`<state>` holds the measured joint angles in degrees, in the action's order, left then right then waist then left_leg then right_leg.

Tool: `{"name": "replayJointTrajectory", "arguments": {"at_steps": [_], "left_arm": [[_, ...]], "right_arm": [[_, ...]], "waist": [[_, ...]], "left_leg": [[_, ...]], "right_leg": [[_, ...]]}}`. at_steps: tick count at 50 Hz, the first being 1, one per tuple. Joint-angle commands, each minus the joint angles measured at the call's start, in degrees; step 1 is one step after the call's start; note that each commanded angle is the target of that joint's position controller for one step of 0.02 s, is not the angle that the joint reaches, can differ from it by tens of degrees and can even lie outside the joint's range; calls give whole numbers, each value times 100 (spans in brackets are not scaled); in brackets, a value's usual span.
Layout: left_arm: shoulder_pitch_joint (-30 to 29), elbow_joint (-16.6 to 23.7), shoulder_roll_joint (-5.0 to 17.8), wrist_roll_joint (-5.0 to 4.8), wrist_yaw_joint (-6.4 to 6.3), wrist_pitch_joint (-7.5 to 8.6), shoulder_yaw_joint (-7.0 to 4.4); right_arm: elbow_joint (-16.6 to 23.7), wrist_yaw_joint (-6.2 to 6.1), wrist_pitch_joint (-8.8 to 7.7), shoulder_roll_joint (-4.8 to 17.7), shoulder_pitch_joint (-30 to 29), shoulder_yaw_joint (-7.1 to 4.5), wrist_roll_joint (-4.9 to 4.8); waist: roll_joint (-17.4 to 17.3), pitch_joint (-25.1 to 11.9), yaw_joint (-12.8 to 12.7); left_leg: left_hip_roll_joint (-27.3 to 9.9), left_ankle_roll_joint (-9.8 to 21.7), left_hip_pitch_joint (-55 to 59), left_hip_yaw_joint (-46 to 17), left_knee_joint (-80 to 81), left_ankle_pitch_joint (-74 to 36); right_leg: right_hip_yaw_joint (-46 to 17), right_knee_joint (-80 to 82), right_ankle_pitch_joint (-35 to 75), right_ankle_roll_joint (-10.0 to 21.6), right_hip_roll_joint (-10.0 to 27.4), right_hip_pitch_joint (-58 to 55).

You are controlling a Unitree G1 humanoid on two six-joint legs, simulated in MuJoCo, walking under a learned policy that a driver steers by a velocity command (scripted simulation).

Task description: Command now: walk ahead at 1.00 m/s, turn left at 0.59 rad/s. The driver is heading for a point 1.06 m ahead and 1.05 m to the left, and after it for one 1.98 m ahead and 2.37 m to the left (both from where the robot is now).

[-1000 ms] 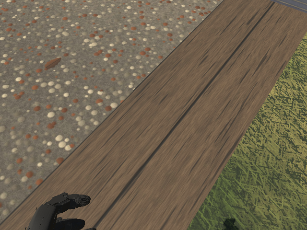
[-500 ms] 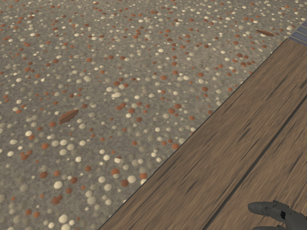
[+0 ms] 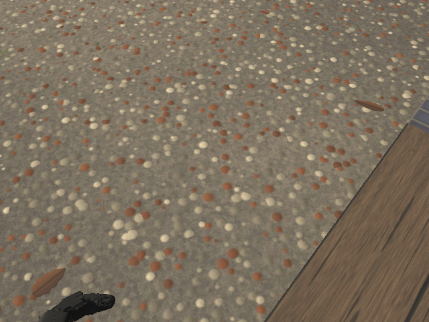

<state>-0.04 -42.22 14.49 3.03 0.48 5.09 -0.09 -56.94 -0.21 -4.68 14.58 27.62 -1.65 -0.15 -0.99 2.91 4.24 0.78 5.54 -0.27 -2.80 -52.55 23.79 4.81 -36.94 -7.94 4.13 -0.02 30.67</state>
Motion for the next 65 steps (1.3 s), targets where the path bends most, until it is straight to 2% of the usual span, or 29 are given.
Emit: {"name": "replayJointTrajectory", "arguments": {"at_steps": [1,5,7,9,13,17,20,22,23,24,25,27,29,31,34,36,38,39,40,41,43,48,56,60,61,62,63,64,65], "left_arm": [[1694,-265,899,-50,-32,45,-433],[1821,-686,492,-203,-66,209,-374],[1899,-804,675,-229,-64,295,-437],[1610,-954,283,-194,-79,451,-337],[1637,-932,422,-229,-202,593,-313],[2766,-1199,586,-34,-324,370,-290],[3006,-1236,788,-219,-498,72,-266],[2446,-1176,912,-316,-409,-49,-380],[1915,-970,630,-313,-259,-54,-380],[1826,-260,482,-233,-324,50,-277],[1416,-14,512,-173,-299,131,-202],[897,215,636,-50,-206,211,-157],[633,174,679,151,-134,33,-199],[167,508,540,69,-60,-87,-128],[1094,83,497,-269,27,-123,-168],[853,148,568,-273,-1,-81,-200],[2053,-144,849,-212,-81,-43,-381],[3250,-330,1309,-65,-157,1,-544],[3225,-296,1774,85,-182,0,-580],[2266,-150,1531,-4,-163,-73,-570],[1473,-35,834,-49,-128,-145,-471],[1827,-588,454,-153,-73,57,-387],[2226,-741,935,-106,-103,154,-487],[2263,-586,1572,-43,-194,-185,-632],[2102,-451,1586,-64,-172,-257,-644],[2149,-381,1199,-1,-109,-245,-576],[2066,359,589,-66,5,-154,-433],[1251,711,930,-71,-3,30,-431],[1007,763,879,-126,-8,148,-379]], "right_arm": [[747,-29,-69,841,-513,-176,-79],[918,137,340,407,-832,-190,135],[1248,268,527,287,-1226,-165,218],[1408,354,500,245,-1499,-201,204],[1425,674,412,235,-1645,-185,157],[1593,611,406,443,-2580,-209,421],[1199,379,324,410,-1760,-220,503],[300,167,318,954,790,-564,307],[126,101,302,1650,1075,-772,307],[177,119,368,2236,1016,-852,173],[357,75,360,1879,1128,-743,129],[368,-162,394,1706,503,-718,279],[555,-119,141,966,-144,-443,171],[966,-152,-71,1153,-1474,-423,166],[960,60,-135,1221,-1519,-529,48],[903,116,-35,1266,-1041,-592,14],[910,132,53,1357,-888,-611,119],[1100,120,-17,928,-1222,-485,102],[1533,110,-74,-55,-910,-242,-11],[1703,90,18,172,-861,-184,14],[1699,180,205,408,-1345,-210,203],[2227,462,493,291,-2174,-148,203],[2648,631,522,434,-3349,-53,185],[2165,403,477,888,-1624,-258,115],[1740,305,427,1124,-403,-418,119],[1524,172,418,1431,-297,-581,107],[1721,156,516,2151,-851,-712,144],[1855,114,565,2104,-399,-735,185],[1689,58,520,1965,-414,-720,174]], "waist": [[350,-1143,-927],[435,-266,-441],[420,-22,-419],[437,220,-108],[242,21,-7],[-10,948,-567],[100,511,-269],[-191,-805,980],[-1582,-263,1102],[-1354,-1265,639],[183,-1935,678],[596,-878,188],[1453,226,-406],[1102,1026,-893],[183,56,-960],[36,-75,-651],[311,-798,-1311],[780,-1363,-1950],[2438,-1687,-1262],[2302,-1266,-720],[858,-123,-642],[642,3,-395],[325,478,-467],[836,-671,459],[672,-1221,927],[-12,-1212,730],[-1575,-1433,-4],[-482,-1744,376],[-75,-1162,269]], "left_leg": [[-447,229,-3997,-349,-2227,-941],[-892,22,-3346,-200,-1306,-846],[-939,-37,-3534,91,-1081,-1359],[-897,81,-3572,26,-72,-2957],[-453,279,-1913,693,1318,-6366],[-256,430,-3146,1289,2172,-5550],[112,527,-2060,1681,2697,-4939],[26,991,892,1121,2832,-4752],[-286,1557,2189,639,2441,-4959],[-1176,2229,4138,-1149,951,-7106],[-1568,2529,4204,-2282,1722,-5544],[-2402,2536,2637,-4409,3450,-1331],[-2091,2105,-61,-3778,3677,-477],[-952,1587,-3970,-2572,4578,-824],[-118,1045,-4002,-1391,3687,-1746],[-75,831,-2727,-1507,2971,-2172],[238,524,-2242,-1395,886,-3193],[636,335,-2911,-1020,-1221,-2976],[1020,244,-4257,-623,-3095,796],[573,306,-5071,-397,-3616,240],[-175,209,-5083,-96,-3219,-469],[-565,-78,-4719,-104,-2505,-1419],[-410,391,-3896,1091,546,-2126],[473,799,-1863,1471,890,-721],[652,976,-299,1214,1384,-694],[226,1086,1035,240,1516,-204],[-1146,2018,2337,-3221,2676,367],[-1396,2031,2432,-4245,3490,397],[-1466,1888,1826,-3977,3768,-2]], "right_leg": [[-3520,2079,-2282,687,2183,-4138],[-1312,2360,184,298,1691,-2564],[-529,2503,986,371,1617,-2393],[198,2325,1111,35,1212,-2143],[1152,1701,-329,-285,944,-1096],[1467,636,747,-380,1354,-2682],[1528,-1516,3556,-340,1533,-3178],[1183,-5166,3239,-208,1179,-2283],[1138,-8070,-2726,-289,112,412],[119,-8542,-3366,-528,128,2654],[-533,-7759,-2864,-587,437,3075],[-1284,-6585,-2939,-514,661,3854],[-1396,-5066,-2298,-661,1037,3095],[-1174,-2000,-444,-1035,1162,-152],[-696,-956,1265,-913,667,-2448],[-570,-228,925,-814,432,-2143],[-371,79,-341,-773,-43,-3356],[-1282,375,-1821,-630,719,-4395],[-4606,1958,-3629,-314,2422,-4809],[-6227,2793,-5105,25,2716,-4174],[-3910,2347,-4003,16,2205,-2842],[-1118,2744,-1044,-249,1642,-2134],[1103,3066,2043,-236,1402,-3133],[1204,134,6820,-198,1751,-3829],[1070,-1573,6281,-194,1751,-3074],[910,-3346,2067,-324,1188,-1338],[474,-5469,-2072,-735,-35,1374],[-690,-5562,-1629,-649,101,2010],[-854,-5140,-1340,-578,373,2075]]}}
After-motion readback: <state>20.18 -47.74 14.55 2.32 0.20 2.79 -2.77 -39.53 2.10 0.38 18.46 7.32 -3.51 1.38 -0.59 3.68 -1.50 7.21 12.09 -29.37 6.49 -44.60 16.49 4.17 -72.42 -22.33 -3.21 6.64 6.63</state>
